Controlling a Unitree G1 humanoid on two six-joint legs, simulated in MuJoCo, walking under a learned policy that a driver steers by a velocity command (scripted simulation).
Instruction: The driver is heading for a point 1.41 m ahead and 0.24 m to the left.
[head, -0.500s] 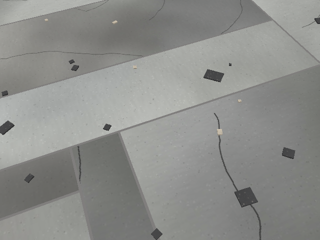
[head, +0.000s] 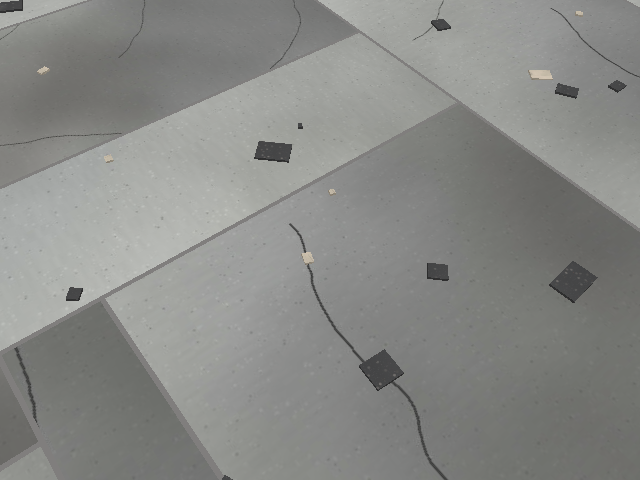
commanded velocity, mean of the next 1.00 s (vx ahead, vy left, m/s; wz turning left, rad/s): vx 0.07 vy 0.00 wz -0.05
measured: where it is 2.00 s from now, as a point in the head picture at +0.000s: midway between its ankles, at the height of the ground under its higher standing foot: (312, 432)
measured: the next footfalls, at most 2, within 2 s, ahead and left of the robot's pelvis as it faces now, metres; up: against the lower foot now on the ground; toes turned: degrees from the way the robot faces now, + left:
right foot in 0.08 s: +0.03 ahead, -0.14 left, +0.00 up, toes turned +1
right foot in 1.42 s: +0.45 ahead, -0.12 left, +0.00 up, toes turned -2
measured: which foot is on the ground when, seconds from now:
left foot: down 0.00-1.00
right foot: up 0.00-0.06, down 0.08-0.94, up 0.96-1.00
